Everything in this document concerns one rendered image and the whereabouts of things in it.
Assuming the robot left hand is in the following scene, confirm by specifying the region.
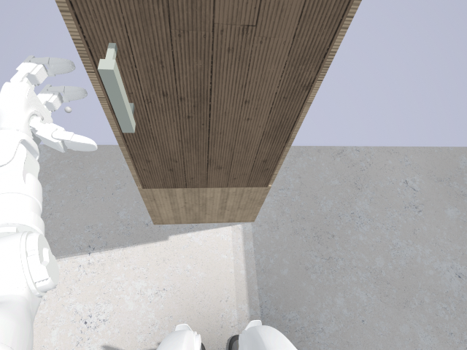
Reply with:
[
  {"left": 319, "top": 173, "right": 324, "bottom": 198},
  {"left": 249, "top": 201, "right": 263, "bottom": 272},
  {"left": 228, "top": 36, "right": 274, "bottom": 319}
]
[{"left": 0, "top": 55, "right": 98, "bottom": 152}]

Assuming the right robot shin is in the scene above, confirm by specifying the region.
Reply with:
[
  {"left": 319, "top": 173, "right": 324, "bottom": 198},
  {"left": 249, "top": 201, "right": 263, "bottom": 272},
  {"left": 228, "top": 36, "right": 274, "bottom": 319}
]
[{"left": 244, "top": 320, "right": 262, "bottom": 331}]

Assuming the robot left forearm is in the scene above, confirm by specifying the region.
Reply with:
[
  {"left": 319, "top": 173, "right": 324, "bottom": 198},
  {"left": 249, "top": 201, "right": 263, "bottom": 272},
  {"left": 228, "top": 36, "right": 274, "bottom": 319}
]
[{"left": 0, "top": 130, "right": 45, "bottom": 238}]

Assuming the left robot upper arm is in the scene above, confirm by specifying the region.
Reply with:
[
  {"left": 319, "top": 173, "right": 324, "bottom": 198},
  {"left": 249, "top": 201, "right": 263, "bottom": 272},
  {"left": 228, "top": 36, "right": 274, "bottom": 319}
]
[{"left": 0, "top": 231, "right": 59, "bottom": 350}]

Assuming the cupboard door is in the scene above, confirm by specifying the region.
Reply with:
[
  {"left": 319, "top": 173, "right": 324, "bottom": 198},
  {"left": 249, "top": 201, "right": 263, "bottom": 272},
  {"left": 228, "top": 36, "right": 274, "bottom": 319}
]
[{"left": 66, "top": 0, "right": 354, "bottom": 189}]

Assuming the handle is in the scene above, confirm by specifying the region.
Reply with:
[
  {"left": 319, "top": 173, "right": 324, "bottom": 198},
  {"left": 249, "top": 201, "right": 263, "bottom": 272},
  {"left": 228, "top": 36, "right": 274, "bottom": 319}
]
[{"left": 98, "top": 43, "right": 136, "bottom": 133}]

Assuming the robot left thigh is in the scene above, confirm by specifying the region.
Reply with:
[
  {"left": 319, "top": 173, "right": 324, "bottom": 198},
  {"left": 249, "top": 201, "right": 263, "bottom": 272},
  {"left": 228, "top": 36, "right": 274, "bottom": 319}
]
[{"left": 156, "top": 330, "right": 201, "bottom": 350}]

